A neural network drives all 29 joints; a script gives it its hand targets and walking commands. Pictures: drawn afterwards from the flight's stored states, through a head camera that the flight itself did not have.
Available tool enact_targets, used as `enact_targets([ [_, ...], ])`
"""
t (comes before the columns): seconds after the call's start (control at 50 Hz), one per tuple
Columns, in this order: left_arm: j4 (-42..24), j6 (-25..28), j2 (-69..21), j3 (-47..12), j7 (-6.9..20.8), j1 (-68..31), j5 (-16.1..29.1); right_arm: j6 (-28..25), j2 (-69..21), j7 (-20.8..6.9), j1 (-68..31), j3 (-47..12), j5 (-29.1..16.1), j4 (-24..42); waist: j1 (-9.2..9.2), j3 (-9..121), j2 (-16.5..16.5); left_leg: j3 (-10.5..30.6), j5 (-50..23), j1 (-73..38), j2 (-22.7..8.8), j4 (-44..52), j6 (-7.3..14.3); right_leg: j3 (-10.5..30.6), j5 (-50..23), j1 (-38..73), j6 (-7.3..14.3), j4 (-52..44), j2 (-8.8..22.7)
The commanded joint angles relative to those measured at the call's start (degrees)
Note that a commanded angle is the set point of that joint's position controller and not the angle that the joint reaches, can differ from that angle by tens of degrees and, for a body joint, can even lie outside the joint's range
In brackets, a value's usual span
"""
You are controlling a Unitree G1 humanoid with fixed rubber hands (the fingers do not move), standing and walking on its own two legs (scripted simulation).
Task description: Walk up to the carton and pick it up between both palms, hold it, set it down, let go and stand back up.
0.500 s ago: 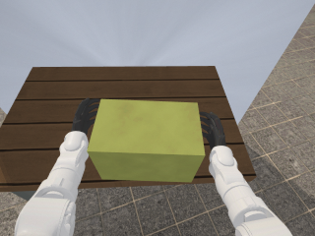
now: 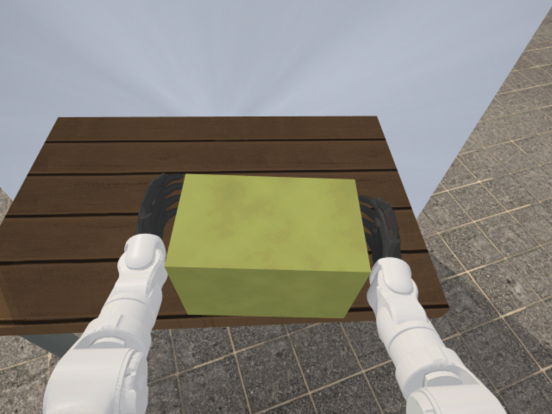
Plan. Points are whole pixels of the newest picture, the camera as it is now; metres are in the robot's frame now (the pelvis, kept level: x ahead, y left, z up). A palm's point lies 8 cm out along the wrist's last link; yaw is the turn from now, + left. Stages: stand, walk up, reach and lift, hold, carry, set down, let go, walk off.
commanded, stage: reach and lift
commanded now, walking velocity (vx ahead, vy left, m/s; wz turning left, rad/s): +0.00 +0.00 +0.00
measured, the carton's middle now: (268, 249) +0.37 +0.04 -0.01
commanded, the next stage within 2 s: none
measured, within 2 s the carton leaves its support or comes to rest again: leaves its support in 0.64 s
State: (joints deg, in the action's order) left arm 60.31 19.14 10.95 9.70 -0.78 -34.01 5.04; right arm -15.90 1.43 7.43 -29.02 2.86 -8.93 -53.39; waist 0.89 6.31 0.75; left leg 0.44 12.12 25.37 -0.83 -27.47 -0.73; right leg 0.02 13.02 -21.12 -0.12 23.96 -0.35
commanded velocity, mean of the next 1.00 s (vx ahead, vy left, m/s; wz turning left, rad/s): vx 0.00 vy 0.00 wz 0.00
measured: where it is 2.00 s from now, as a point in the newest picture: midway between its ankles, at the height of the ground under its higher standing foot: outside the picture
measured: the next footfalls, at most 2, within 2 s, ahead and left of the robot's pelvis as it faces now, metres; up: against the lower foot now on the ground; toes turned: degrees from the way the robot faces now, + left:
none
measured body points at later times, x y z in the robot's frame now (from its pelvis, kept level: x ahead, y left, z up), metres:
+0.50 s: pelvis +0.00 +0.00 +0.00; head +0.04 +0.01 +0.45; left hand +0.38 +0.22 +0.04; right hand +0.38 -0.14 +0.03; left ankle +0.01 +0.11 -0.74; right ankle -0.02 -0.13 -0.74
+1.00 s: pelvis +0.00 +0.00 +0.00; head -0.02 +0.01 +0.45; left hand +0.37 +0.20 +0.07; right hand +0.37 -0.16 +0.06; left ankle +0.01 +0.11 -0.74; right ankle -0.02 -0.13 -0.74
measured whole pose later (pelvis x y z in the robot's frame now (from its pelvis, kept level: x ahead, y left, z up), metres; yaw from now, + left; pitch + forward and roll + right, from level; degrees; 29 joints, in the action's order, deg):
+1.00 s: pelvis +0.00 +0.00 +0.00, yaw +0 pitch +6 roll -1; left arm 55.6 13.2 9.3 3.2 -6.0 -31.5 7.5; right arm -7.7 6.0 7.6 -26.6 -0.9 -7.6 -48.9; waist 0.9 9.6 0.7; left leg 0.4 12.0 21.1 -0.8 -26.6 -0.7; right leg 0.0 12.9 -16.9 -0.1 23.3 -0.4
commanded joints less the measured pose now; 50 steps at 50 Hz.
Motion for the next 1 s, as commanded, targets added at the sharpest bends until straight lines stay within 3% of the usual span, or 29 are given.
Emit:
enact_targets([
  [0.0, -2.45, 4.20, -36.99, -15.98, 10.53, -23.79, -9.57, -4.42, -31.24, -9.98, -29.70, -14.54, 15.23, 11.42, 0.51, 25.13, -5.34, -1.53, -24.33, -17.94, 1.13, 1.29, -2.92, -2.13, -10.87, 8.59, 1.98, -4.05, -0.91],
  [0.06, -2.06, 5.42, -38.94, -19.35, 10.43, -24.37, -7.80, -3.87, -32.36, -10.15, -29.23, -16.73, 14.33, 12.01, -0.61, 25.62, -6.15, -0.85, -24.32, -17.55, 1.01, 1.95, -3.34, -1.53, -11.99, 9.89, 2.31, -4.34, -1.33],
  [0.36, -6.09, 6.14, -42.25, -24.62, 9.75, -23.87, -4.94, -2.23, -35.69, -9.16, -26.70, -24.31, 11.03, 14.71, -1.22, 28.06, -6.40, -0.49, -29.12, -17.82, 1.43, 0.96, -3.70, -0.19, -16.65, 11.27, 1.97, -4.74, -1.84],
  [0.52, -12.31, 8.43, -45.17, -28.62, 8.02, -25.43, -3.07, -5.50, -37.96, -8.83, -28.89, -28.38, 8.99, 19.72, 0.06, 34.67, -6.87, 0.20, -37.26, -21.36, 1.55, -1.14, -4.80, -0.24, -20.39, 10.32, 1.86, -4.55, -2.63],
  [0.62, -15.73, 9.71, -45.51, -30.55, 6.65, -27.95, -2.36, -7.15, -38.10, -8.92, -30.31, -29.39, 8.34, 20.69, 0.94, 35.50, -6.87, 0.79, -37.49, -22.63, 1.80, -1.41, -5.04, 0.15, -20.18, 9.98, 1.56, -4.67, -2.87],
  [0.72, -15.32, 6.65, -46.42, -31.57, 5.82, -28.63, -2.54, -4.60, -37.25, -9.38, -31.13, -30.03, 6.65, 19.61, 1.93, 30.68, -6.43, 1.17, -31.09, -21.98, 1.96, 0.52, -4.39, 0.79, -16.14, 10.09, 1.58, -5.51, -2.93],
  [0.8, -15.31, 3.07, -47.22, -32.20, 5.71, -28.04, -1.89, -1.82, -36.89, -9.59, -34.47, -31.67, 4.19, 22.75, 3.12, 27.20, -5.12, 1.37, -26.76, -21.32, 1.93, 1.86, -3.56, 1.79, -14.03, 11.24, 1.46, -6.06, -2.51],
  [0.98, -26.57, -8.02, -49.02, -33.52, 5.28, -31.75, 1.39, 7.97, -38.80, -8.02, -38.94, -33.91, -1.64, 32.13, 1.28, 26.24, -4.03, 1.69, -23.84, -20.81, 2.74, 2.42, -3.05, 2.62, -14.31, 13.37, 1.05, -6.28, -2.45],
])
